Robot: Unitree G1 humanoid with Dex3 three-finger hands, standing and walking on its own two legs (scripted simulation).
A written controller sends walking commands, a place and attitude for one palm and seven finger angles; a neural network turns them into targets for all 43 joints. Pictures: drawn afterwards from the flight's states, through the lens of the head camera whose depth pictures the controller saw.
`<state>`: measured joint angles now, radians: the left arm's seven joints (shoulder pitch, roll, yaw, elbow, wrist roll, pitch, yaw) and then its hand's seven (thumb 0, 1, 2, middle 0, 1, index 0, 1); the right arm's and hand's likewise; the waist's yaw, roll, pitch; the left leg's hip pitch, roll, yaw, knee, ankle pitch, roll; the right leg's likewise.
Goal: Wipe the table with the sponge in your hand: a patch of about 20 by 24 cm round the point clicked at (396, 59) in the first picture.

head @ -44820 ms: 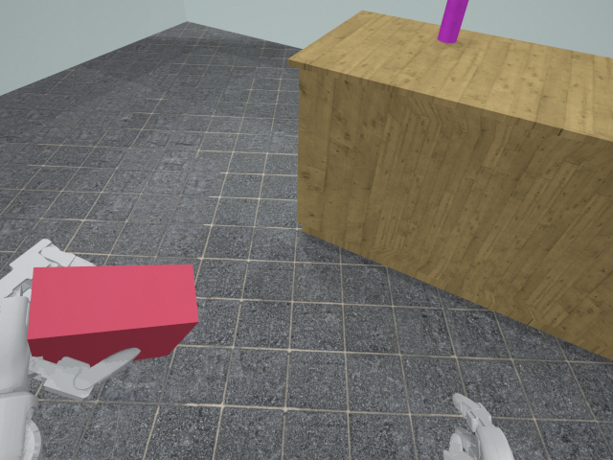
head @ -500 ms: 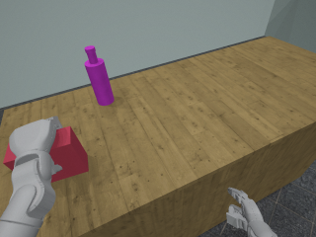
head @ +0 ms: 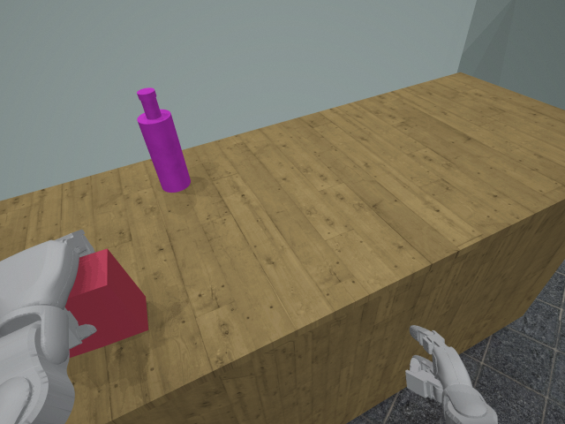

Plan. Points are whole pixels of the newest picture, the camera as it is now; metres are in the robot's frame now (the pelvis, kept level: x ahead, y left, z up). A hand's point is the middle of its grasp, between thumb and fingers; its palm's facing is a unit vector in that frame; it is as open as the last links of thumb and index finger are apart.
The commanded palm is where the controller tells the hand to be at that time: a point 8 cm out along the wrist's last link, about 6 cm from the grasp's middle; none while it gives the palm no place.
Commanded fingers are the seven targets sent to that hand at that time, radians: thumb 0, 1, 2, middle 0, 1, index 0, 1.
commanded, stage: wipe back along the first lane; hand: left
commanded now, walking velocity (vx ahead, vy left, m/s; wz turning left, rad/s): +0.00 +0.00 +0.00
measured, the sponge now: (84, 317) +0.21 +0.32 +0.08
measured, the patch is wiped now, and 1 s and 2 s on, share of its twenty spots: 0.95 0.95 0.95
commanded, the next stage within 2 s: lift the sponge slowly off the table in 0.24 s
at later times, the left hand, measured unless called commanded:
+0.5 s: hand (61, 325) +0.17 +0.29 +0.14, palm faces +0.25 -0.13 -0.96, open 10.1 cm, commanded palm +0.12 +0.27 +0.17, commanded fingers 0.00 0.10 1.30 -1.20 -1.60 -1.20 -1.60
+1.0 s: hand (59, 323) +0.17 +0.28 +0.14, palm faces +0.22 -0.17 -0.96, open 10.1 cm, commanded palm +0.12 +0.28 +0.21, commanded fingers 0.00 0.10 1.30 -1.20 -1.60 -1.20 -1.60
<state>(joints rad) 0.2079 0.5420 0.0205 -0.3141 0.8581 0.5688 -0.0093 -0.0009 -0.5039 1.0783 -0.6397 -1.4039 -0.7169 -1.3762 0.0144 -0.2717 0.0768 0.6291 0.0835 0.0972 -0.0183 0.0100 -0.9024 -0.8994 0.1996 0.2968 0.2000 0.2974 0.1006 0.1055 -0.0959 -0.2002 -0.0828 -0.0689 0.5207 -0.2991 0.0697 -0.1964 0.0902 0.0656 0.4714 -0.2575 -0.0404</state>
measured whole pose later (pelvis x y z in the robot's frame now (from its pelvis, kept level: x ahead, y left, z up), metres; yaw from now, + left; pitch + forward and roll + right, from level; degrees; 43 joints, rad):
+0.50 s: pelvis -0.01 +0.00 +0.00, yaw +0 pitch -3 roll -1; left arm 0.34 0.49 0.02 -0.46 0.83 0.55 0.05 0.00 -0.50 1.07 -0.63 -1.41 -0.72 -1.36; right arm 0.03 -0.26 0.07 0.63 0.08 0.08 -0.03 0.01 -0.90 -0.90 0.20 0.30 0.20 0.30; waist 0.12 0.11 -0.10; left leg -0.19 -0.08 -0.07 0.54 -0.30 0.06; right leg -0.18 0.10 0.06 0.49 -0.25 -0.04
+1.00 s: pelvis -0.02 -0.01 +0.00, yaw +0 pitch -4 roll -1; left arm 0.29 0.54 0.03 -0.45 0.77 0.56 -0.02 -0.01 -0.53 1.07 -0.67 -1.37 -0.76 -1.32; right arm 0.02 -0.26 0.08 0.64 0.07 0.04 -0.05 0.01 -0.90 -0.90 0.20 0.30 0.20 0.30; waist 0.13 0.11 -0.07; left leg -0.15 -0.07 -0.07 0.51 -0.28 0.05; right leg -0.14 0.10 0.06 0.46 -0.23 -0.05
